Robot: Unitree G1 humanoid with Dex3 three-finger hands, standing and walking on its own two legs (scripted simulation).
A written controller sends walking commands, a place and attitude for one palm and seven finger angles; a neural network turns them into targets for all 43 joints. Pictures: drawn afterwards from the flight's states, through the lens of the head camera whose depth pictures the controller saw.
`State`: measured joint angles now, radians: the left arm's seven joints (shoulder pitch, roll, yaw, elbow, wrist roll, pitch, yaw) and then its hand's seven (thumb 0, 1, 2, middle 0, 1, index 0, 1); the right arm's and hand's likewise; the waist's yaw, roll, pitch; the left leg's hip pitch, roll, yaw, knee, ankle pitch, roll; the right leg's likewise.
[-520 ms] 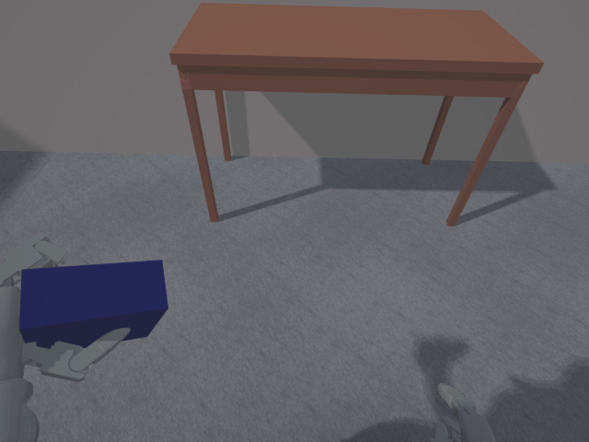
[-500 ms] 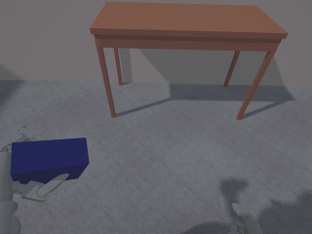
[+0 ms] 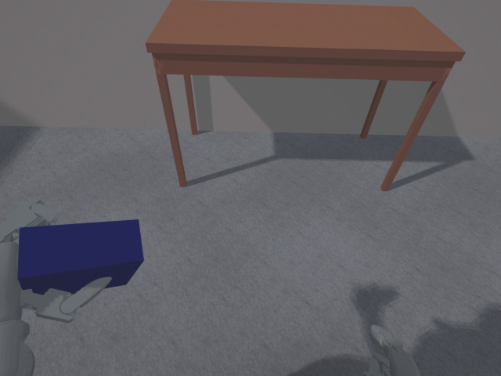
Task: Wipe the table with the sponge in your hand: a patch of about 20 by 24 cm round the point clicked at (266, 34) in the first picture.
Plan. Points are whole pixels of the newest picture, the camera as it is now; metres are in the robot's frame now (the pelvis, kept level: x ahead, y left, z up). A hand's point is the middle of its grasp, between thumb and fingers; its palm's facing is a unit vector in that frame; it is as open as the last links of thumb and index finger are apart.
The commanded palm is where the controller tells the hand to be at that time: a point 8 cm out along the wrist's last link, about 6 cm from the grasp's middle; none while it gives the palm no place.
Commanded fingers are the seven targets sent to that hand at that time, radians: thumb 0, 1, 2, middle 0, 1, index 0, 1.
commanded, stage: walk to a spot facing it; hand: left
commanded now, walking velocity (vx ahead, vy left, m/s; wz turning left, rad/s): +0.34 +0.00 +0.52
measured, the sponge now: (99, 259) +0.22 +0.21 +0.14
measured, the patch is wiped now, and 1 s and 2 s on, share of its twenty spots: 0.00 0.00 0.00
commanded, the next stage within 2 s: none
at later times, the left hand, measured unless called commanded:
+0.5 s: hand (38, 228) +0.24 +0.28 +0.17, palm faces +0.55 -0.75 -0.38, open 9.2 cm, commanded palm +0.18 +0.31 +0.18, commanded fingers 0.00 0.10 1.30 -1.20 -1.60 -1.20 -1.60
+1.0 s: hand (86, 172) +0.33 +0.26 +0.18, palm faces +0.65 -0.59 -0.48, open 9.2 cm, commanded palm +0.26 +0.28 +0.18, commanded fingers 0.00 0.10 1.30 -1.20 -1.60 -1.20 -1.60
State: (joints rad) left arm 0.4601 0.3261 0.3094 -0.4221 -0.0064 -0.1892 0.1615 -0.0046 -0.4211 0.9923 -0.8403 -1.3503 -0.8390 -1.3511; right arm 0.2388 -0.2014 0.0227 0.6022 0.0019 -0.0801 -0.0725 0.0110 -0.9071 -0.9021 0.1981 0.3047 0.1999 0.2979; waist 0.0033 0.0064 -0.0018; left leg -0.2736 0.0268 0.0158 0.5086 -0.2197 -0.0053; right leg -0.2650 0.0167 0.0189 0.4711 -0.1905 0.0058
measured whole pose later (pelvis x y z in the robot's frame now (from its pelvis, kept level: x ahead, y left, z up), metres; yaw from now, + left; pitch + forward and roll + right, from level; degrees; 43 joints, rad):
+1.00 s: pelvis +0.22 -0.03 +0.00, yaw +21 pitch +0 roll +4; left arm 0.49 0.36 0.35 -0.52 -0.01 -0.21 0.16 0.00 -0.42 1.00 -0.84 -1.36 -0.84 -1.36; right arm 0.20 -0.28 -0.06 0.59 -0.01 -0.02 -0.06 0.01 -0.91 -0.90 0.19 0.30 0.20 0.30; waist 0.01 -0.02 0.09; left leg -0.60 0.10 0.15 0.91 -0.26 -0.03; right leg -0.08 -0.10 -0.31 0.45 -0.37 -0.05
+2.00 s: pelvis +0.51 +0.05 -0.02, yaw +46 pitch -1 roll +0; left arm 0.41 0.41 0.42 -0.57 -0.02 -0.20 0.18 0.00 -0.42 1.01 -0.84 -1.36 -0.84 -1.36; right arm 0.14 -0.19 -0.05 0.54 0.02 -0.04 -0.05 0.01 -0.91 -0.90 0.19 0.30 0.19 0.30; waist -0.02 -0.04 0.11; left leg -0.39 0.05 0.18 0.68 -0.26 0.07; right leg -0.41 -0.15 -0.10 1.28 -0.58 0.06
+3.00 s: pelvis +0.66 +0.06 +0.00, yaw +81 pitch -1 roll -2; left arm 0.48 0.41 0.36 -0.68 -0.04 -0.16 0.15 0.00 -0.42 1.01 -0.84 -1.36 -0.84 -1.36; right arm 0.20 -0.12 0.03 0.57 0.01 -0.09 -0.02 0.01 -0.91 -0.90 0.20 0.30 0.20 0.30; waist -0.01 -0.01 0.10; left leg -0.33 0.04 0.01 0.52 -0.17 0.01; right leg -0.49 -0.08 -0.07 1.07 -0.44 0.09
